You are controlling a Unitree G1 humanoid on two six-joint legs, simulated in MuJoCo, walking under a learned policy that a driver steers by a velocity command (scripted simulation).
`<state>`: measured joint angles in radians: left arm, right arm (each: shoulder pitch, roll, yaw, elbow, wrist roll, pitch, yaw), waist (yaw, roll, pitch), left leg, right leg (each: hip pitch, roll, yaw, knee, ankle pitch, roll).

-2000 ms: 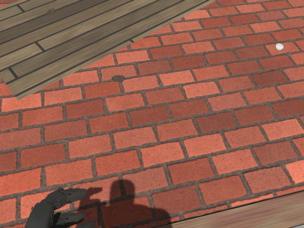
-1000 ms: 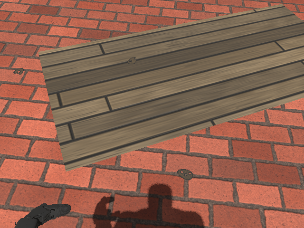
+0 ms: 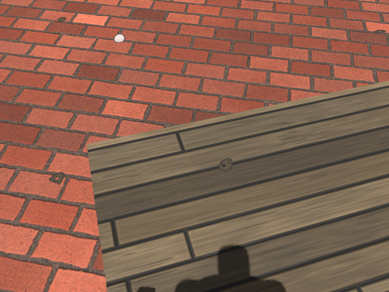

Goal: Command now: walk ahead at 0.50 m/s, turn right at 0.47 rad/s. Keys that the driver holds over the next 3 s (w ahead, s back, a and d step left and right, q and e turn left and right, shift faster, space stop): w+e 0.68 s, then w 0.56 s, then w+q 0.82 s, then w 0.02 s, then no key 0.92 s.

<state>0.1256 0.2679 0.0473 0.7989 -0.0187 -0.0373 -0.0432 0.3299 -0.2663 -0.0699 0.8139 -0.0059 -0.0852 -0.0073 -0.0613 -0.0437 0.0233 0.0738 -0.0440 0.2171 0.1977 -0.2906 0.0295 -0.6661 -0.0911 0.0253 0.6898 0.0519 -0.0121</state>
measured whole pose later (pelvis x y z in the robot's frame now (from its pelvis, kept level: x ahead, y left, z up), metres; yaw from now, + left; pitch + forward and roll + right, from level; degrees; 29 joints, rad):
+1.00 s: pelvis +0.54 -0.11 +0.00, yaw -30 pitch +2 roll +2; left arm 0.08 0.26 0.04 0.64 -0.02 -0.05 -0.03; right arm 0.38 -0.28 -0.06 0.87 0.02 -0.08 0.01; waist -0.11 -0.04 0.03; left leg 0.00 -0.01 0.10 0.24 -0.28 0.00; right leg -0.61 -0.08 0.03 0.64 -0.06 -0.01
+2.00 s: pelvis +1.04 -0.34 +0.01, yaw -8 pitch +2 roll +0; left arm 0.06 0.29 0.04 0.69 0.00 -0.10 -0.01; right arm 0.33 -0.29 -0.07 0.74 0.02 -0.04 -0.01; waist -0.07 -0.03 0.03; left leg -0.14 -0.11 -0.15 0.37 -0.26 0.07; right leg -0.62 -0.06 0.11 0.59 0.02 0.07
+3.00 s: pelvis +1.27 -0.38 +0.00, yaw +0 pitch -2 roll +0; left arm 0.16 0.27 0.02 0.99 0.01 0.01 0.02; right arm 0.15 -0.23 -0.05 0.82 -0.01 0.01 -0.02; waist 0.02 0.01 0.04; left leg -0.24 -0.02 -0.04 0.53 -0.26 0.01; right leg -0.13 -0.02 -0.02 0.48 -0.33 0.03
